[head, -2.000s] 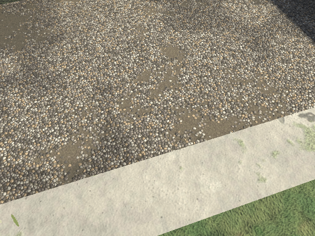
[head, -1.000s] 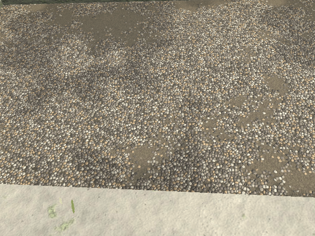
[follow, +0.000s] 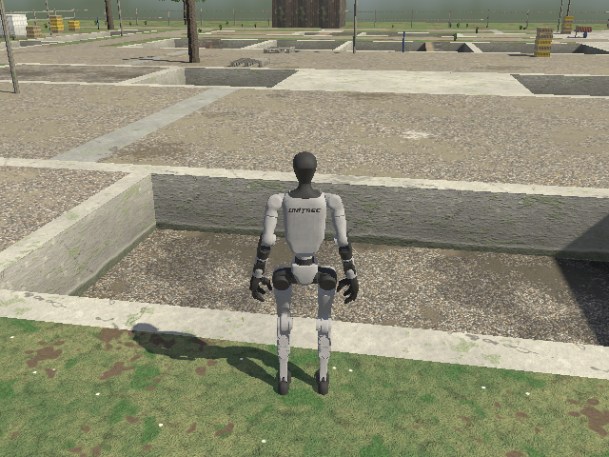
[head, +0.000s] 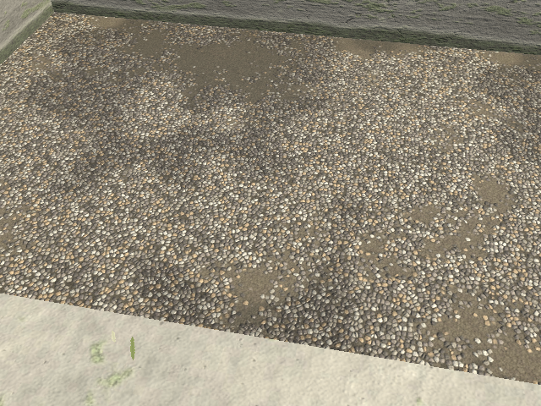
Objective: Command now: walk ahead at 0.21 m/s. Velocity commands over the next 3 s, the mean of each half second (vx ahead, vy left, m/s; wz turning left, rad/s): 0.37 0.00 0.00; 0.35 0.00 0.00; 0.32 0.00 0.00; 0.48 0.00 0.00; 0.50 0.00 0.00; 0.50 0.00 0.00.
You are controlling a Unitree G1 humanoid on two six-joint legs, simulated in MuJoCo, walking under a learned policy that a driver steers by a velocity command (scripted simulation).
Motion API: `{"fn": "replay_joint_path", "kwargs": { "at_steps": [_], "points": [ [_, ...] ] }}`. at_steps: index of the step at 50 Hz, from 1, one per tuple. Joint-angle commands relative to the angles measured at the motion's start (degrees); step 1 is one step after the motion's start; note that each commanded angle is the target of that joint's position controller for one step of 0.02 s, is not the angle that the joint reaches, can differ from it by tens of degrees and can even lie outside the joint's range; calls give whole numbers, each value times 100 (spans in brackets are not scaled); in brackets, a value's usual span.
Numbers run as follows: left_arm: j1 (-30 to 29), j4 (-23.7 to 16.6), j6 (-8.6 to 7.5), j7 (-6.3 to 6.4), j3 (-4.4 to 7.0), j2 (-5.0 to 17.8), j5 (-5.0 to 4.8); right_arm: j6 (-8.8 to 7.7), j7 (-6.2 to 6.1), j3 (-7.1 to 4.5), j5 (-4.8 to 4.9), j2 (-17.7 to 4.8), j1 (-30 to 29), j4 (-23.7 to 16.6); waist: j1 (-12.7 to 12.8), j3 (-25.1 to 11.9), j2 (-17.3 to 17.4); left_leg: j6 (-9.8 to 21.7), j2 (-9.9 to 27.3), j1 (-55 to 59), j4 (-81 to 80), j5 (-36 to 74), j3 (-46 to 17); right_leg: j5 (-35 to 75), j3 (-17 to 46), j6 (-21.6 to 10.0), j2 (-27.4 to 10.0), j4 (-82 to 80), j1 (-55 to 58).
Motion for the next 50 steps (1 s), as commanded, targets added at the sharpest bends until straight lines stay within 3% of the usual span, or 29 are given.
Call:
{"fn": "replay_joint_path", "kwargs": {
  "at_steps": [1,3,6,7,8,9,10,12,14,17,20,23,25,26,27,28,29,30,31,32,33,35,36,39,42,44,47,49,50],
  "points": [
    [663,45,5,11,262,937,17,-107,46,-50,-107,-213,-183,-357,210,1001,-901,168,-85,-1487,821,-512,427,-3156,2239,-931,-1587,-1680,-170],
    [461,14,-57,-25,288,922,41,-221,95,-78,-87,-280,-141,-381,82,888,-752,211,121,-1174,1073,-299,383,-2660,2325,-1062,-1747,-1793,-491],
    [-268,-117,-92,-43,326,875,-17,-341,111,-96,18,-127,1066,53,-589,833,-586,355,-171,963,-217,77,590,-2350,1254,-709,-1042,-1033,-1904],
    [-435,-201,-131,-46,275,650,-4,-372,76,-153,-24,-309,1519,209,-742,889,-28,402,280,1589,-804,-273,-203,-2033,794,-506,-668,-126,-2519],
    [-484,-360,-198,-86,147,124,-37,-407,38,-272,-42,-819,2034,288,-825,684,1299,755,1615,1951,-1949,-1898,-2506,-1439,-144,-210,79,1677,-3198],
    [-693,-492,-214,-86,191,355,132,-356,32,-326,-78,-1023,2145,354,-802,958,1305,1218,2293,1578,-2371,-2226,-3559,-1428,-148,-245,59,2592,-3690],
    [-724,-484,-232,-108,235,545,174,-361,16,-267,-100,-778,1622,178,-488,1193,641,1307,2205,1220,-2245,-2022,-3279,-1007,125,-288,-244,3120,-3730],
    [-596,-366,-302,-192,229,470,111,-447,6,-218,-78,-579,1098,-27,-194,1017,295,1061,1748,1053,-2316,-1010,-2306,-295,181,-234,-445,3281,-3464],
    [-573,-298,-293,-253,221,386,116,-541,-28,-146,-44,-347,1188,45,-122,830,381,929,1401,1158,-2291,395,-1501,223,12,-88,-478,3243,-3288],
    [-952,-478,-250,-260,151,166,108,-567,-45,-82,5,-214,1561,220,-125,799,457,893,1214,1267,-1922,2834,-704,591,-256,76,-406,2895,-3290],
    [-1656,-784,-214,-257,34,20,57,-568,-53,-82,-14,-315,1573,214,-223,883,619,860,1070,865,-1676,3707,-294,978,-532,109,-283,1979,-2768],
    [-1878,-978,-187,-192,12,107,-13,-583,-79,-118,7,-491,1522,216,-218,866,781,868,1204,647,-1553,4165,-226,1126,-692,-83,-146,1410,-1991],
    [-1344,-897,-200,-107,93,281,-14,-582,-84,-135,56,-579,1352,183,79,601,581,740,1269,751,-870,5297,-123,899,-686,-323,64,1171,-1195],
    [-717,-701,-239,-71,148,375,-1,-550,-91,-168,88,-707,1231,155,347,260,431,669,1192,788,-80,5812,-11,789,-684,-446,199,1002,-502],
    [239,-425,-283,-19,233,506,-8,-533,-92,-190,157,-757,1097,148,789,-166,360,531,990,522,1040,5609,136,1116,-630,-566,203,535,535],
    [1095,-226,-355,20,377,972,72,-534,-42,-155,213,-613,1066,33,1058,-736,-66,336,594,-430,2813,3773,308,1003,469,-797,-771,224,1789],
    [1170,-345,-399,-4,398,1361,90,-518,-7,-50,162,87,1444,-101,572,-1235,-943,173,-252,-1642,4751,-1032,220,1469,2734,-1079,-2270,-87,2484],
    [1027,-235,-306,-62,482,1466,-164,-481,25,-205,204,-325,1580,-185,624,-1431,-1136,187,-479,-2395,5480,-725,-492,117,3913,-1605,-2488,-955,2336],
    [329,-355,-267,-43,389,1002,-167,-462,27,-282,141,-644,1117,-298,319,-391,-830,211,-36,-2855,5477,-250,-362,-987,3285,-1470,-2315,-1206,1524],
    [100,-382,-278,-75,293,596,-88,-436,46,-312,95,-627,677,-387,340,176,-539,228,103,-2962,5441,-25,-170,-880,2709,-1410,-2071,-1363,806],
    [-58,-394,-336,-81,231,399,38,-356,46,-337,82,-542,537,-418,102,355,-215,236,254,-2723,5119,176,-227,-499,2259,-1219,-1813,-1419,231],
    [61,-324,-499,-67,181,310,74,-114,83,-316,37,-246,671,-396,-248,394,-132,174,394,-2078,4443,265,-196,225,1528,-973,-1503,-1451,-669],
    [176,-284,-590,-70,179,387,9,-29,78,-303,17,-115,712,-410,-347,406,-193,139,365,-1957,4248,415,-143,1113,1337,-980,-1437,-1353,-816],
    [371,-320,-737,-70,78,476,-84,148,-21,-331,46,-177,400,-492,-463,351,-267,34,243,-1863,3483,1010,17,3813,701,-909,-1355,-1056,-868],
    [486,-372,-697,-95,-67,378,-189,219,-79,-252,72,-149,-18,-609,-398,221,-460,-18,174,-1592,2386,1437,218,5339,177,-520,-1171,-682,-671],
    [650,-388,-589,-97,-103,425,-224,245,-83,-181,100,-113,-251,-680,-242,135,-635,-25,43,-1279,1888,1572,460,5417,23,-297,-1028,-529,-570],
    [776,-318,-454,2,-143,411,-200,202,-158,-58,78,-102,-619,-792,-6,217,-688,-125,27,-1070,990,1420,505,5182,173,-259,-1081,-359,-255],
    [630,-330,-356,88,-180,371,-225,118,-157,9,96,-103,-418,-753,-66,137,-704,-59,53,-647,317,1402,422,5021,319,-276,-1123,-73,-127],
    [501,-336,-319,110,-173,421,-254,59,-158,24,84,-121,-50,-633,-246,32,-587,-14,87,-145,-282,1795,349,4659,353,-213,-1076,142,-148]
  ]
}}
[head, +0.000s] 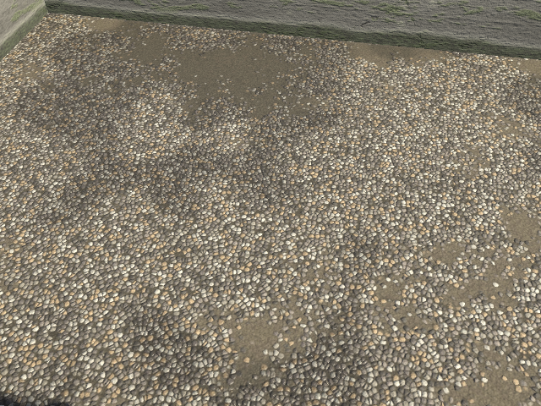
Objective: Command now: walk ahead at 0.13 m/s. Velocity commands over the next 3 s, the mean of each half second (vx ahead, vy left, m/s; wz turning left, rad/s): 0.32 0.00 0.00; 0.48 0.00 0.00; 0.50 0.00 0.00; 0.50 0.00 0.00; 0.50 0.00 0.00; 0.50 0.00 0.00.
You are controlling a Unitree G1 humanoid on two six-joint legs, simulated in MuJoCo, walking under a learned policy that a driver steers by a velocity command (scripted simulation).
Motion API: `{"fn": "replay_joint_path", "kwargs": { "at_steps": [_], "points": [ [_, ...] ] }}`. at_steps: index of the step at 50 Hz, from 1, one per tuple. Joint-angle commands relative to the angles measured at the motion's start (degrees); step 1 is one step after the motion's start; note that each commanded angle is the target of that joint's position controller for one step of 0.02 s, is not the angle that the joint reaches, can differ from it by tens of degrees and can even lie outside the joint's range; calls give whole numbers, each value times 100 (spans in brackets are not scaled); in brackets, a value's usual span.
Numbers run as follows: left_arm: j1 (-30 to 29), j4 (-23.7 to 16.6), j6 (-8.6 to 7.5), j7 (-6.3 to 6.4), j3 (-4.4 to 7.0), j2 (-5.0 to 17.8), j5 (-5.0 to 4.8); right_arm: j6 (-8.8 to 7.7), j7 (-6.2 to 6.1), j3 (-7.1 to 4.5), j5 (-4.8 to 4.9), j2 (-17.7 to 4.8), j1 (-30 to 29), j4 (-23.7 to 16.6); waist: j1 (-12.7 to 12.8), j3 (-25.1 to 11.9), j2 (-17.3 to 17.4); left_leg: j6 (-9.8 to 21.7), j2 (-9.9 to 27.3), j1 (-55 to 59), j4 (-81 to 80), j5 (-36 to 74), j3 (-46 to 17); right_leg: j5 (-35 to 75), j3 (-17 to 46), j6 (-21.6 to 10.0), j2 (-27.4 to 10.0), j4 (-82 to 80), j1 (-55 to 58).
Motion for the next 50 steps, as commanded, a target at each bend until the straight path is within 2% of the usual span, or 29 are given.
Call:
{"fn": "replay_joint_path", "kwargs": {
  "at_steps": [1,2,3,4,6,7,9,13,14,15,16,17,19,21,25,29,31,32,33,34,35,37,40,42,44,47,48,49,50],
  "points": [
    [123,-171,65,91,98,729,-5,-169,-25,-19,-45,-535,1261,151,-467,-461,-422,125,301,1942,-1122,1439,-404,3869,770,173,-1225,283,-542],
    [618,-153,94,94,40,486,-62,-239,-36,-54,-42,-822,1383,171,-195,-801,139,524,1154,2673,-724,3019,-1116,1691,691,255,-884,746,-957],
    [952,-81,251,77,12,316,-88,-208,-35,-80,115,-839,1171,254,-122,-1062,1040,1224,1541,2389,-941,1938,-1725,-771,386,206,-403,1050,-1094],
    [511,-203,380,68,136,822,41,-168,-16,-96,156,-849,1093,235,-290,-854,1127,1412,1607,1985,-1596,-128,-2326,-1599,275,146,-247,1334,-1298],
    [-297,-441,446,-22,179,899,123,-109,-17,-122,51,-842,752,135,-381,-275,661,1292,1514,1373,-2336,-2464,-2576,-1511,444,129,-363,1634,-1673],
    [-495,-537,454,-58,146,761,128,-96,-48,-144,51,-846,537,92,-276,-75,537,1130,1404,913,-2485,-2682,-2414,-1217,495,154,-443,1638,-1526],
    [-354,-505,423,-69,80,537,142,-121,-48,-174,68,-825,208,35,-35,-212,397,843,1148,460,-2509,-2407,-1960,-938,479,169,-466,1497,-937],
    [-142,-445,469,-59,51,470,227,-76,-32,-213,219,-800,-279,-180,176,-135,240,409,651,-273,-2055,-2437,-1235,-366,218,103,-302,368,33],
    [-1,-443,475,-51,37,481,253,-51,-29,-202,229,-718,-447,-269,254,12,-5,276,449,-618,-1586,-2357,-1048,-542,485,43,-463,-32,189],
    [118,-465,468,-19,121,880,200,-44,-11,-134,247,-525,-749,-528,379,180,-1095,42,-135,-1097,-520,-2296,-375,-1863,1784,-193,-1197,-965,-95],
    [-7,-567,445,9,220,1251,109,-98,-9,-89,214,-551,-1076,-776,456,654,-1706,-68,-436,-1708,419,-1766,36,-2137,2916,-393,-2075,-1871,-274],
    [-221,-624,408,40,253,1340,168,-145,12,-121,82,-677,-994,-812,240,792,-1247,-67,-165,-1741,756,-1479,-435,-1467,3128,-615,-2328,-1874,-352],
    [-449,-737,302,21,257,1209,212,-186,82,-128,63,-713,-514,-711,-111,343,-718,-121,-31,-1486,1040,-1087,-607,-90,2618,-620,-2096,-1514,58],
    [-582,-890,210,-39,209,932,112,-186,129,-120,51,-671,-205,-571,-179,-215,-677,-236,-90,-944,1042,-806,-429,1549,1892,-466,-1703,-1173,364],
    [-516,-990,198,-87,232,1020,105,-97,232,-46,36,-536,-690,-893,-45,-225,-779,-292,-132,-136,553,-709,-52,2887,1425,-358,-1479,-872,115],
    [-362,-1056,380,-70,254,1040,178,-181,259,22,-33,-586,-610,-1086,52,-214,-848,-30,-92,274,34,-1168,94,2523,1597,-433,-1481,-596,201],
    [-511,-1160,432,-30,292,1089,111,-270,212,24,-128,-572,-41,-987,-194,-321,-442,154,-84,1421,-591,-219,56,2171,1467,-303,-1330,2,-365],
    [-738,-1347,436,27,256,993,102,-291,133,0,-198,-706,434,-962,-394,-648,-113,281,335,2416,-501,696,-444,2035,1207,-142,-1015,588,-881],
    [-714,-1601,438,17,142,577,116,-291,124,-175,66,-1207,442,-889,-301,-831,1142,720,969,2745,-668,1192,-1230,304,492,222,-334,1147,-1598],
    [-1115,-1708,476,78,216,872,208,-261,165,-201,135,-1253,657,-956,-711,-602,1248,1107,1668,2689,-1194,1542,-2164,-1120,398,370,-152,2023,-2191],
    [-1369,-1786,512,89,336,1090,193,-265,168,-189,97,-1232,710,-988,-689,-386,808,1385,1879,2442,-1278,1959,-2385,-1409,687,485,-140,2860,-2506],
    [-1351,-1847,531,34,360,963,115,-330,140,-121,45,-981,256,-1164,-320,-428,349,1358,1722,1826,-1280,2640,-1849,-1065,1082,665,-234,3415,-2289],
    [-1255,-1902,634,-8,295,751,192,-469,208,-43,27,-764,-453,-1417,125,-696,538,879,1152,1133,-1375,2612,-1011,-455,982,812,-344,2508,-1259],
    [-1479,-1992,727,-30,217,637,267,-488,271,-21,12,-726,-514,-1478,97,-722,588,758,954,993,-1326,2331,-821,-227,730,831,-342,1662,-827],
    [-1639,-2061,785,-88,151,596,255,-424,311,-60,35,-843,-415,-1507,12,-793,613,694,943,955,-1411,1049,-1041,-50,564,735,-314,1251,-563],
    [-1638,-2130,751,-188,7,355,399,-242,277,-46,154,-869,-667,-1658,162,-590,136,296,807,131,-1491,-1126,-1252,277,548,428,-337,300,480],
    [-1460,-2156,718,-186,-29,377,448,-206,261,-10,162,-736,-694,-1712,216,-588,-237,168,617,-205,-1086,-1459,-1082,107,1022,280,-734,129,843],
    [-1653,-2150,712,-185,148,956,211,-164,257,68,131,-522,-683,-1897,93,-410,-1341,-104,-35,-344,-672,-1389,-339,-630,1823,68,-1104,-467,382],
    [-1596,-2191,708,-206,226,1144,102,-147,224,34,37,-768,-973,-1994,329,-29,-1539,-235,-126,-524,-346,-1428,-138,-1130,2618,-90,-1497,-1071,-16]
  ]
}}
Over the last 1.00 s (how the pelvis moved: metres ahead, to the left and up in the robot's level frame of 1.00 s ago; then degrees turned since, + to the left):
0.35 -0.02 -0.01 0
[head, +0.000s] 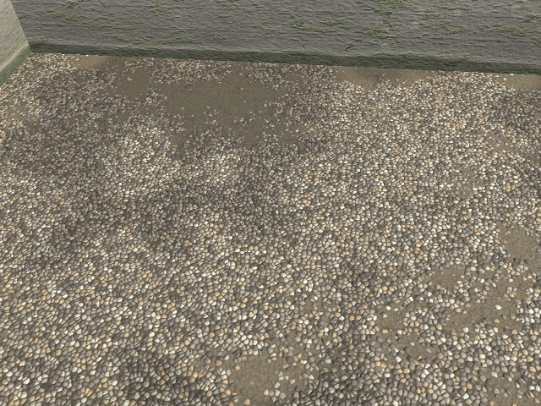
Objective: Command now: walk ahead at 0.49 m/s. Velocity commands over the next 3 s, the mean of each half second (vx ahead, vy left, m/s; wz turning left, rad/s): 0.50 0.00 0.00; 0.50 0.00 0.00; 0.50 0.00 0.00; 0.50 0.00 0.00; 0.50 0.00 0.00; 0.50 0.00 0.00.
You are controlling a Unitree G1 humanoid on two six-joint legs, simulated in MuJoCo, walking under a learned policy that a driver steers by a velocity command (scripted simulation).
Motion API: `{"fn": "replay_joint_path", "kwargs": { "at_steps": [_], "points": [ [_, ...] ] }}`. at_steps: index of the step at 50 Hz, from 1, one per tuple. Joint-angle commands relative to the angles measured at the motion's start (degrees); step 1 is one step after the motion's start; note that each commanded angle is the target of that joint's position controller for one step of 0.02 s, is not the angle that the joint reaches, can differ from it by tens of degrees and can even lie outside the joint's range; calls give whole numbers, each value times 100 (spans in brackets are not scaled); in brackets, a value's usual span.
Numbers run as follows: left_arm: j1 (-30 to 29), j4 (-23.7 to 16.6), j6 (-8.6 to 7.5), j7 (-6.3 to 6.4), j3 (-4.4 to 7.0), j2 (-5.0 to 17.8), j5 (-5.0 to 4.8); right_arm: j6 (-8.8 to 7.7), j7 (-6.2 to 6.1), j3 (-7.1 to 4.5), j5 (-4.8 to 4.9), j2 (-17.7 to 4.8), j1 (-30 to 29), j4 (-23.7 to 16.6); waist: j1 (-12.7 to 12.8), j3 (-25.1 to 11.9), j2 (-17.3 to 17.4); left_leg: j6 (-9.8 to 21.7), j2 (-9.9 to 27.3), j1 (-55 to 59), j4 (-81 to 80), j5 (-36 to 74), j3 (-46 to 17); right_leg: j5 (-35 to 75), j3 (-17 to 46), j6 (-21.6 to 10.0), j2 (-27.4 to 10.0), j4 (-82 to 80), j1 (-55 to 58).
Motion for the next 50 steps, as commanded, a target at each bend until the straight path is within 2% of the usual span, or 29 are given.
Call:
{"fn": "replay_joint_path", "kwargs": {
  "at_steps": [1,2,3,5,9,13,14,20,21,25,27,28,29,30,35,36,38,42,43,44,46,50],
  "points": [
    [77,-415,-102,6,171,874,-125,-37,-50,-64,-134,-517,-1023,-935,347,416,-1302,-225,95,-1326,-234,-354,-309,-382,1999,-559,-1284,-1763,428],
    [-234,-553,-134,8,109,716,-82,-56,-29,-43,-147,-451,-816,-872,174,251,-1192,-266,139,-914,-372,-178,-314,147,1788,-517,-1147,-1629,327],
    [-398,-610,-168,19,67,618,-84,-76,2,-26,-167,-386,-670,-834,35,65,-1087,-277,146,-463,-472,28,-271,326,1519,-443,-952,-1496,235],
    [-428,-690,-209,17,15,485,-77,-101,29,-4,-225,-321,-635,-783,-2,-252,-815,-230,149,122,-461,103,-274,387,1213,-321,-692,-1381,205],
    [-329,-774,-220,-47,-21,404,-84,-71,39,21,-192,-295,-878,-812,17,-307,-256,-149,238,403,-458,168,-399,145,888,-221,-479,-1200,156],
    [-280,-840,-243,-80,-42,362,-82,-52,31,18,-167,-327,-989,-828,29,-233,-31,-105,293,406,-439,131,-508,200,677,-177,-363,-1032,154],
    [-295,-859,-223,-81,-77,284,-88,-56,38,86,-150,-125,-1196,-909,-2,-266,89,-95,310,547,-428,324,-539,294,646,-118,-382,-981,86],
    [-282,-892,-229,-67,-72,267,-69,-52,21,70,-131,-217,-1113,-873,3,-224,-100,-19,343,552,-378,504,-649,565,454,-71,-267,-801,242],
    [-154,-843,-260,-93,-84,300,-34,-24,20,60,-153,-230,-1084,-883,17,-276,-151,15,357,463,-354,362,-637,578,429,-101,-253,-745,353],
    [-139,-806,-327,-92,-86,291,-65,27,19,55,-170,-209,-1074,-925,19,-286,-228,21,341,400,-261,619,-643,1033,392,-99,-243,-552,503],
    [-130,-791,-327,-75,-83,296,-66,30,12,50,-166,-195,-1041,-926,8,-310,-226,33,331,437,-211,792,-628,1259,382,-104,-247,-487,552],
    [-3,-683,-317,5,-34,398,-93,82,-39,37,-180,-152,-1002,-928,-30,-391,-308,101,322,397,-140,995,-564,1618,403,-136,-259,-370,762],
    [33,-666,-308,44,-27,400,-93,101,-67,37,-183,-152,-947,-917,-33,-428,-294,104,306,371,-108,1092,-532,1847,397,-156,-276,-297,863],
    [19,-670,-281,50,-38,356,-78,118,-80,70,-226,-76,-920,-893,-29,-467,-222,110,303,372,-105,1253,-497,2002,412,-158,-287,-245,921],
    [23,-611,-231,81,-18,356,-71,160,-109,60,-196,-65,-907,-871,-37,-457,-175,116,291,461,14,1715,-457,2334,359,-135,-255,-121,927],
    [-193,-706,-160,84,-1,461,-74,149,-34,38,-249,-104,-1112,-940,-117,-185,-176,104,307,296,230,2404,-321,3469,487,-146,-402,-3,778],
    [-138,-665,-138,107,32,480,-46,114,-12,33,-284,-69,-901,-860,-146,-615,-242,73,289,427,259,2582,-259,3991,484,-168,-431,147,1004],
    [-239,-658,-120,134,35,378,-30,97,-35,37,-246,-7,-1001,-826,-115,-882,-150,95,356,659,231,2900,-232,3544,375,-82,-328,177,1001],
    [-9,-548,-182,143,19,265,-41,118,-115,54,-162,27,-801,-754,-28,-1255,-143,124,376,859,84,2211,-392,2268,250,-44,-200,52,1182],
    [-79,-561,-187,132,-18,206,-21,159,-125,54,-130,-5,-981,-790,-14,-880,-81,155,398,702,19,2130,-455,1983,219,-26,-164,-35,1049],
    [-217,-579,-183,91,-24,212,-50,216,-105,70,-146,5,-1085,-847,-25,-511,-59,152,396,489,-115,1655,-479,1439,272,-40,-160,-144,785],
    [-243,-596,-202,59,-43,232,-53,191,-80,88,-169,7,-1081,-907,-31,-313,-113,135,379,309,-222,1124,-508,1202,356,-51,-198,-240,670]
  ]
}}
Over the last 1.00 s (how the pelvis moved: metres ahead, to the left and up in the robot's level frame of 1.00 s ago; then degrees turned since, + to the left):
0.09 0.00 0.00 -1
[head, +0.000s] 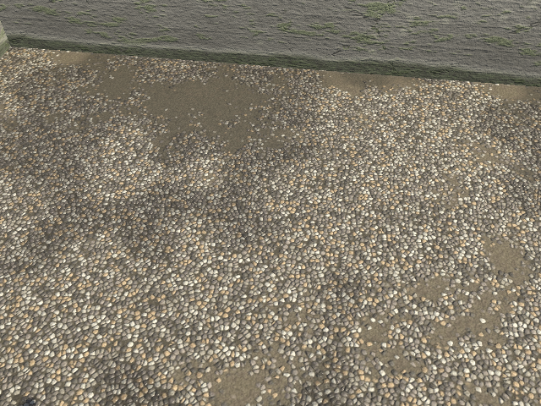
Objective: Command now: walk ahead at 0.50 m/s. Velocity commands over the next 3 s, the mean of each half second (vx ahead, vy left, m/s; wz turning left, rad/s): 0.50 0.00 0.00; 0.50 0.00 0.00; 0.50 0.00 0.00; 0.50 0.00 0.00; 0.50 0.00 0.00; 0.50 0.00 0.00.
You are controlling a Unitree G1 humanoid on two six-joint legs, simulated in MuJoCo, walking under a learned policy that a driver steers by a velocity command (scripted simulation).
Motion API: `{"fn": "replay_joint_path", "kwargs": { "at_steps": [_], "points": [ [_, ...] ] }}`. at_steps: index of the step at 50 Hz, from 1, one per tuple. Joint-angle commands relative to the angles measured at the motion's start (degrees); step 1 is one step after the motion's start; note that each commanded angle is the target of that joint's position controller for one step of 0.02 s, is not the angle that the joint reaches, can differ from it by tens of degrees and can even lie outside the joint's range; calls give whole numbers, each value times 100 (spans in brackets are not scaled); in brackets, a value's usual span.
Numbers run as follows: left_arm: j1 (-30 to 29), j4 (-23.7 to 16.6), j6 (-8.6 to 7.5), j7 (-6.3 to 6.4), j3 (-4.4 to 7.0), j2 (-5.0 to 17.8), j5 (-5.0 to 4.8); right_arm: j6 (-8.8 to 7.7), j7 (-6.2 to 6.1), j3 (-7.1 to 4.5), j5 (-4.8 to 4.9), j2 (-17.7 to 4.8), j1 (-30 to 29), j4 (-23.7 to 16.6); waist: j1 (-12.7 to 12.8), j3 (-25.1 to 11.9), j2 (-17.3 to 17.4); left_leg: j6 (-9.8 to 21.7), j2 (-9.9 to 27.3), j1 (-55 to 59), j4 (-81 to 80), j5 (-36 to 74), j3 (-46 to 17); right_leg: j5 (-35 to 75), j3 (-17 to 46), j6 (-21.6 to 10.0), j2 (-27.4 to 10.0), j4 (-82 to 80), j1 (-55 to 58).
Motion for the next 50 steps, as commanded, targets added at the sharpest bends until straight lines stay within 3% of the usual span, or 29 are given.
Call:
{"fn": "replay_joint_path", "kwargs": {
  "at_steps": [1,26,27,28,29,30,31,32,33,36,40,41,42,43,46,47,48,50],
  "points": [
    [-361,-483,-113,-2,93,402,-2,-112,0,-89,-6,-396,-519,-578,28,-327,15,71,362,-152,-585,1750,-431,1791,352,-76,-280,-417,111],
    [-174,-442,-152,39,74,401,18,-139,-12,-50,-30,-347,-421,-631,9,-391,-11,81,319,-29,-514,1910,-385,2179,396,-111,-305,-384,146],
    [-399,-558,-90,34,84,490,2,-165,63,-63,-92,-355,-641,-723,-74,-163,-8,71,331,-120,-262,2710,-232,3343,516,-111,-455,-296,-38],
    [-104,-418,-135,57,103,445,17,-178,-1,-51,-58,-315,-242,-585,-17,-795,-68,72,316,129,-416,2069,-345,2473,410,-124,-341,-301,348],
    [-155,-440,-141,56,81,398,16,-168,-12,-46,-25,-330,-355,-595,8,-553,-34,74,319,23,-469,2026,-366,2309,376,-109,-306,-337,248],
    [-412,-563,-79,48,84,465,10,-182,57,-63,-87,-347,-637,-705,-63,-235,4,70,336,-97,-250,2794,-226,3370,495,-104,-447,-274,7],
    [-392,-540,-62,50,113,503,30,-205,75,-65,-123,-313,-500,-663,-99,-516,-54,67,340,-1,-221,2935,-211,3637,511,-124,-465,-191,155],
    [-119,-430,-117,70,111,416,24,-203,-3,-51,-38,-302,-201,-548,-7,-980,-67,65,337,174,-391,2203,-334,2487,362,-104,-317,-247,455],
    [-195,-455,-122,62,80,353,22,-178,-18,-44,-5,-313,-378,-580,29,-648,0,74,344,39,-468,2106,-366,2212,340,-81,-285,-319,284],
    [-272,-461,-121,39,77,361,27,-132,-16,-44,-6,-332,-469,-624,26,-393,52,92,363,-68,-532,1990,-403,1967,349,-77,-264,-356,145],
    [-257,-450,-141,33,75,383,23,-142,-7,-42,-22,-344,-422,-633,15,-376,12,94,349,-97,-551,1850,-410,2002,389,-93,-294,-372,152],
    [-490,-570,-85,30,83,471,3,-173,68,-54,-81,-353,-647,-735,-72,-148,-3,80,355,-178,-291,2643,-250,3164,514,-95,-448,-295,-48],
    [-197,-429,-132,53,101,425,18,-187,5,-43,-52,-312,-237,-595,-18,-759,-80,80,340,59,-462,1951,-367,2278,417,-113,-337,-310,329],
    [-249,-453,-139,50,77,375,17,-178,-4,-38,-21,-330,-350,-608,7,-501,-45,79,341,-56,-521,1882,-387,2109,387,-101,-304,-352,220],
    [-287,-456,-140,43,71,366,21,-151,-12,-39,-17,-337,-421,-641,10,-368,-1,86,351,-83,-547,1882,-401,2006,387,-96,-285,-374,138],
    [-509,-573,-79,33,73,443,2,-173,64,-46,-79,-334,-640,-742,-78,-138,11,76,358,-174,-287,2675,-240,3140,507,-92,-437,-294,-70],
    [-202,-429,-129,53,94,403,21,-186,3,-36,-54,-295,-228,-600,-22,-770,-56,78,344,73,-458,1979,-361,2253,415,-108,-327,-309,319],
    [-267,-454,-142,48,66,346,24,-169,-14,-36,-20,-326,-393,-633,16,-455,6,84,352,-56,-539,1872,-395,2013,390,-90,-293,-375,171]
  ]
}}
Over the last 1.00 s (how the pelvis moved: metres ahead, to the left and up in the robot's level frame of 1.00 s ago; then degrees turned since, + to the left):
0.06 0.00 -0.01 0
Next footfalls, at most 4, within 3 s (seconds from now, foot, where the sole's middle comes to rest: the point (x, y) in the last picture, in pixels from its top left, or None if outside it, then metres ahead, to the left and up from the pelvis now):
none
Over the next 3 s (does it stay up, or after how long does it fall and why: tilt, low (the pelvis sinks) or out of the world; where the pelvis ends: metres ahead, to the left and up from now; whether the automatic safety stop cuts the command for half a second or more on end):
stays up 0.00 0.00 0.00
